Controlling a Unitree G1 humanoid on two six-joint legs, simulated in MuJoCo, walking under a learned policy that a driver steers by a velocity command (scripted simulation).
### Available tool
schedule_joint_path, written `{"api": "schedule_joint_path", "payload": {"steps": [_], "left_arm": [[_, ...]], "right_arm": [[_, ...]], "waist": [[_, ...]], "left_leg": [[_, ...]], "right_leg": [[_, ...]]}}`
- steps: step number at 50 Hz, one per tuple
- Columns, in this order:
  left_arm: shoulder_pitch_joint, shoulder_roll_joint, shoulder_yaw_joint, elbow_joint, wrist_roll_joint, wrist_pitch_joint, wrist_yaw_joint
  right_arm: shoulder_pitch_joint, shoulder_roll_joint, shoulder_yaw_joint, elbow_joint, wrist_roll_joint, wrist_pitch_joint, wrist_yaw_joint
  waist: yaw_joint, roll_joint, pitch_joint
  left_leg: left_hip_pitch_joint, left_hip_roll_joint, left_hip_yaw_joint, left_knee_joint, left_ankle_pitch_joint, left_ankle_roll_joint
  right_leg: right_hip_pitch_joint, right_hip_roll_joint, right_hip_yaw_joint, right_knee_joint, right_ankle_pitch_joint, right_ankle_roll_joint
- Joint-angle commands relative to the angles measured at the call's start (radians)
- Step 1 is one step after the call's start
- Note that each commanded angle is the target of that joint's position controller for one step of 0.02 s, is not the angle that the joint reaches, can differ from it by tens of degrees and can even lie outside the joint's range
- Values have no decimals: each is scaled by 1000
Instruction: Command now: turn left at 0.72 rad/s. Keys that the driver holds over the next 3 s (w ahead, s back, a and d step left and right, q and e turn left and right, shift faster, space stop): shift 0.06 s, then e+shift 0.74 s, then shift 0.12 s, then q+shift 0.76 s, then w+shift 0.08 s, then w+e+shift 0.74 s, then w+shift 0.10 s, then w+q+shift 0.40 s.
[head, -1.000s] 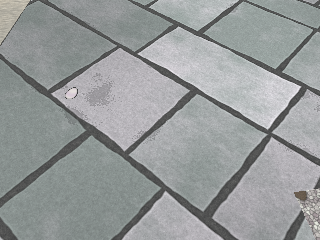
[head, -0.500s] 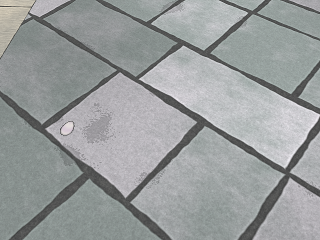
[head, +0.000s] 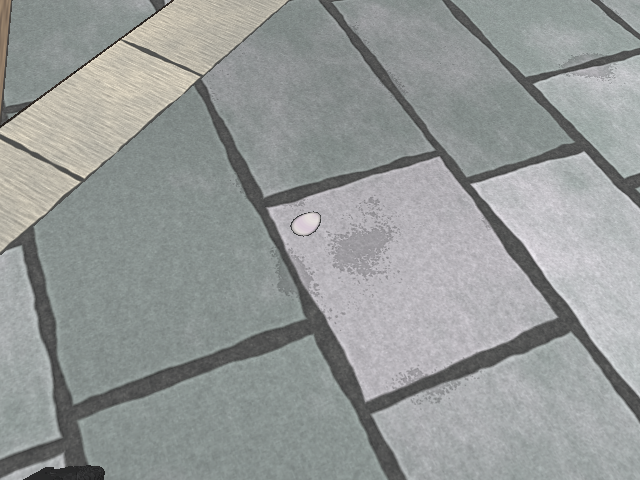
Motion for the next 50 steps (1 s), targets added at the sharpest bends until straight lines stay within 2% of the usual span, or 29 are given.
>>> {"api": "schedule_joint_path", "payload": {"steps": [1,4,6,8,9,10,11,12,13,14,16,18,19,21,23,25,26,27,28,29,30,31,32,35,38,43,47,49,50], "left_arm": [[-31,54,3,-58,-4,-16,-12],[-2,71,0,-52,-7,-16,-25],[26,74,-6,-44,-6,-18,-33],[63,26,-25,-27,0,-24,-49],[58,17,-32,-26,7,-26,-55],[34,86,-22,-44,18,-26,-55],[5,177,-3,-63,16,-23,-52],[-10,176,0,-65,6,-20,-49],[2,164,3,-68,-3,-17,-47],[44,180,11,-61,-12,-14,-43],[105,199,23,-63,-19,-15,-34],[156,204,35,-63,-20,-17,-24],[149,204,41,-70,-27,-12,-17],[111,189,50,-91,-45,15,-4],[80,183,57,-117,-46,44,0],[42,174,57,-143,-56,56,-2],[45,148,49,-152,-59,56,-1],[127,82,33,-140,-46,56,-6],[149,103,43,-162,-35,40,-7],[162,184,63,-154,-23,30,-10],[174,216,75,-129,-28,35,-11],[197,195,75,-104,-28,46,-8],[209,171,68,-100,-27,54,-9],[138,129,46,-155,-33,53,-23],[77,106,29,-207,-32,50,-39],[53,70,10,-246,-16,54,-55],[49,63,8,-251,-16,65,-55],[108,45,5,-222,-10,62,-54],[160,58,4,-198,2,57,-48]], "right_arm": [[-29,-159,-43,-96,-5,-4,-10],[-39,-143,-30,-103,-18,3,1],[-54,-106,-9,-103,-26,3,10],[-83,-33,28,-82,-30,-4,20],[-48,-28,32,-58,-35,-11,26],[-19,-58,23,-49,-51,-21,27],[37,-88,11,-50,-64,-30,26],[5,-93,9,-60,-70,-36,21],[-59,-111,1,-70,-57,-38,13],[-109,-111,-6,-82,-42,-38,6],[-142,-74,-6,-99,-30,-35,7],[-167,-52,-7,-111,-20,-41,14],[-156,-47,-9,-106,-15,-45,16],[-142,-32,-9,-95,-4,-52,22],[-114,-16,-9,-80,4,-59,34],[-32,-26,-22,-49,6,-61,44],[4,-56,-35,-33,5,-57,41],[0,-121,-48,-46,-12,-47,31],[-68,-184,-54,-76,-72,-44,37],[-119,-147,-46,-103,-81,-54,34],[-171,-92,-28,-112,-69,-60,27],[-194,-74,-21,-120,-53,-61,18],[-200,-68,-18,-117,-38,-61,9],[-120,-74,-14,-99,-44,-53,-5],[-54,-104,-24,-81,-45,-38,-6],[-62,-152,-43,-65,-28,-31,23],[-68,-165,-47,-39,8,-38,50],[-92,-135,-28,-15,29,-44,57],[-61,-69,2,13,26,-54,63]], "waist": [[-3,166,-169],[-13,182,-174],[-21,171,-182],[11,139,-172],[7,120,-144],[-28,51,-117],[-90,-81,-92],[-79,-160,-71],[-45,-180,-53],[-11,-186,-56],[23,-202,-73],[50,-175,-108],[42,-148,-123],[30,-132,-142],[22,-150,-156],[-22,-156,-168],[-32,-137,-169],[15,52,-185],[47,264,-123],[65,201,-85],[78,125,-53],[79,86,-42],[73,95,-30],[17,125,-24],[-29,125,-47],[-29,109,-75],[-18,149,-97],[35,145,-119],[60,93,-151]], "left_leg": [[222,218,-259,-78,247,136],[197,235,-271,-49,345,152],[185,246,-258,-22,423,158],[124,217,-208,-13,343,126],[104,177,-176,-27,226,89],[87,112,-123,23,79,46],[73,12,-21,91,-88,-4],[81,-8,39,105,-121,-51],[65,-3,64,121,-116,-64],[38,-14,82,155,-120,-66],[-59,-45,81,236,-264,-72],[-154,-42,35,371,-406,-85],[-171,-34,23,379,-395,-94],[-135,-28,25,268,-315,-109],[-20,-50,55,133,-231,-113],[141,-55,82,-81,-68,-102],[267,2,64,-172,24,-81],[387,218,-139,-210,26,0],[279,426,-390,-233,118,138],[221,474,-366,-237,150,186],[184,405,-239,-220,138,156],[192,328,-134,-202,109,116],[205,297,-64,-188,158,102],[251,275,68,-182,329,137],[354,326,92,-179,392,177],[343,366,165,-162,473,199],[322,370,186,-98,535,180],[278,338,188,-22,507,137],[176,297,215,20,433,69]], "right_leg": [[-19,-9,9,-112,20,18],[69,-32,-11,-153,-15,14],[144,-64,-37,-196,-32,0],[310,-88,-54,-398,98,-26],[375,-81,-41,-519,244,-44],[388,-134,46,-504,403,-76],[349,-209,147,-493,517,-153],[289,-258,246,-535,425,-239],[285,-256,302,-550,360,-252],[309,-254,342,-547,363,-257],[401,-280,424,-544,437,-294],[500,-303,485,-541,509,-318],[523,-289,473,-531,519,-304],[517,-236,438,-525,470,-255],[451,-189,423,-525,430,-226],[365,-143,415,-503,332,-190],[263,-99,386,-469,181,-147],[110,8,256,-265,-145,-87],[-66,78,145,-62,-319,-44],[-72,-27,117,117,-285,-18],[-63,-48,91,182,-210,-5],[-70,-52,76,228,-140,7],[-97,-64,58,282,-84,19],[-149,-109,-37,288,-19,59],[-181,-147,-65,193,-27,86],[-49,-152,-110,16,-66,60],[115,-92,-151,-195,-100,6],[299,-62,-150,-474,57,-51],[507,-91,-103,-645,285,-82]]}}
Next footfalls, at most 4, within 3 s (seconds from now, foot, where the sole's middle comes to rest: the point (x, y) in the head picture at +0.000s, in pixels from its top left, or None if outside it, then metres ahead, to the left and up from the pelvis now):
0.20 right None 0.08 -0.15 -0.78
0.52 left None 0.07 0.09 -0.78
1.02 right None -0.01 -0.16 -0.78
1.48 left None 0.10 0.07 -0.78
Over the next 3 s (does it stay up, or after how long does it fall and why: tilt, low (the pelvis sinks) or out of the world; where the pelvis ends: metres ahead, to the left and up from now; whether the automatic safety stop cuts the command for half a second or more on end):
stays up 0.89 -0.39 -0.02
